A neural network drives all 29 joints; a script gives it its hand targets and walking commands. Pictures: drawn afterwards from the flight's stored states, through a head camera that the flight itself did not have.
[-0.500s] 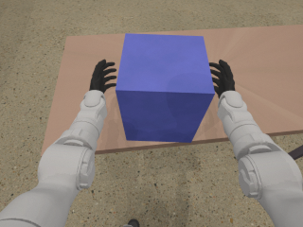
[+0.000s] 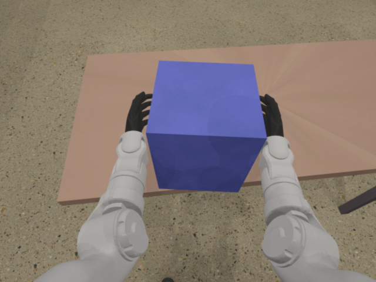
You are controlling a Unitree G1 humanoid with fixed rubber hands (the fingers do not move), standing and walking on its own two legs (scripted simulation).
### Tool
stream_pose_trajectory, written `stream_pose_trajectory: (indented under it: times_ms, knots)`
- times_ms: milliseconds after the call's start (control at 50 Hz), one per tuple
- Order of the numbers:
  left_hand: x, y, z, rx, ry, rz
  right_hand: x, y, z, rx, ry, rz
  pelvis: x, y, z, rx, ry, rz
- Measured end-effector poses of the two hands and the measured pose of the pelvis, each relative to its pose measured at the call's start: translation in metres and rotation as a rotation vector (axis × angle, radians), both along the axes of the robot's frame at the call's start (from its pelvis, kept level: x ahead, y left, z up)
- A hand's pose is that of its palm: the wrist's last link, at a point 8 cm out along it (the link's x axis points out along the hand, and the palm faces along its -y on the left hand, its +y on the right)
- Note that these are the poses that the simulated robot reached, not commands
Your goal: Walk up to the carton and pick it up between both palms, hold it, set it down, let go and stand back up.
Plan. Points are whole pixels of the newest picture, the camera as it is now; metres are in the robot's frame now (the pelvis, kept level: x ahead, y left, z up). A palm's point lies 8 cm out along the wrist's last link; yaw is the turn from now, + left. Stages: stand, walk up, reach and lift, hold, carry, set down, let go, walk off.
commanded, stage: reach and lift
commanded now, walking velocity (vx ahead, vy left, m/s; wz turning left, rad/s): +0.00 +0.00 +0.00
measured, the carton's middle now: (201, 132) +0.44 +0.03 +0.02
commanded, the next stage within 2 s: none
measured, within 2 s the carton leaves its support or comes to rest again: leaves its support in 1.40 s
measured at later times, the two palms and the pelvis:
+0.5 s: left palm (135, 129) +0.41 +0.18 +0.06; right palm (272, 132) +0.42 -0.12 +0.07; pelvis +0.01 -0.01 +0.00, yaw +0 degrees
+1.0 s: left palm (135, 129) +0.41 +0.18 +0.06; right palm (271, 133) +0.42 -0.12 +0.07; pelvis +0.01 -0.01 +0.00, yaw +1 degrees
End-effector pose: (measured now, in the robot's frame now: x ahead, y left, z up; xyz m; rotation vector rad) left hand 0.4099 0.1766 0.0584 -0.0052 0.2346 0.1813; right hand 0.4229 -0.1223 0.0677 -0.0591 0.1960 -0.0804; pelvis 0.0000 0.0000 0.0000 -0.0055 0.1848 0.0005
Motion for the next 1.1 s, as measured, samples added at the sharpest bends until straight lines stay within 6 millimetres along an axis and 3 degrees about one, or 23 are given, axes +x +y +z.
stream_pose_trajectory:
  times_ms: [1100]
  knots:
    - [-0.0014, -0.0002, -0.0009, -0.011, 0.007, 0.003, -0.0016, 0.0, -0.0011, 0.003, -0.014, 0.0, 0.0063, -0.0067, 0.0013, 0.006, -0.016, 0.011]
